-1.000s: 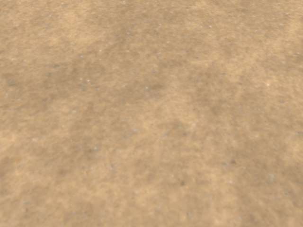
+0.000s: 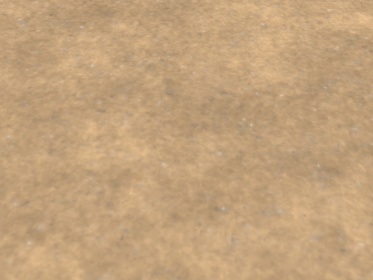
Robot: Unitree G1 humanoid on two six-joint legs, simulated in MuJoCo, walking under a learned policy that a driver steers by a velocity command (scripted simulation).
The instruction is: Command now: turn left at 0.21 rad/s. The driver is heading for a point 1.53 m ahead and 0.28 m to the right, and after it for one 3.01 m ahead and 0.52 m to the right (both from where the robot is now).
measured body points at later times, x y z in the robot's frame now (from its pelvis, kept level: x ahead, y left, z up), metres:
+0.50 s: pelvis +0.01 -0.04 -0.01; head +0.02 -0.04 +0.44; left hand +0.14 +0.22 -0.12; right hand +0.12 -0.31 -0.13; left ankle +0.01 +0.09 -0.74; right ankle +0.00 -0.15 -0.74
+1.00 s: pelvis +0.06 -0.01 -0.01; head +0.06 +0.01 +0.44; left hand +0.08 +0.27 -0.16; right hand +0.14 -0.29 -0.12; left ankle +0.06 +0.10 -0.74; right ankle +0.00 -0.15 -0.74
